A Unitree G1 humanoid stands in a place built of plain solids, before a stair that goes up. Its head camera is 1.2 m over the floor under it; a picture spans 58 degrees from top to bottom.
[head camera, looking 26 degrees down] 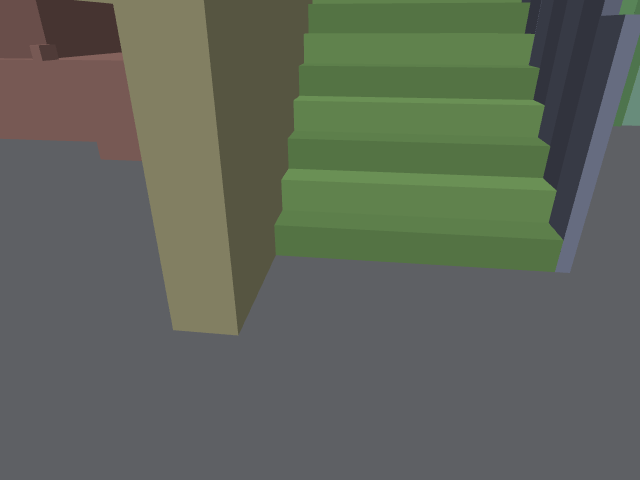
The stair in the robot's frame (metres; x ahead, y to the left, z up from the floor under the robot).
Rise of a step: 0.20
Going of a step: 0.23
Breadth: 1.56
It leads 7 degrees to the right of straight ahead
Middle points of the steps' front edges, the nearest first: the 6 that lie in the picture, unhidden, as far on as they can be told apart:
2.16 -0.51 0.20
2.38 -0.54 0.39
2.61 -0.57 0.59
2.84 -0.60 0.78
3.07 -0.63 0.98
3.30 -0.66 1.17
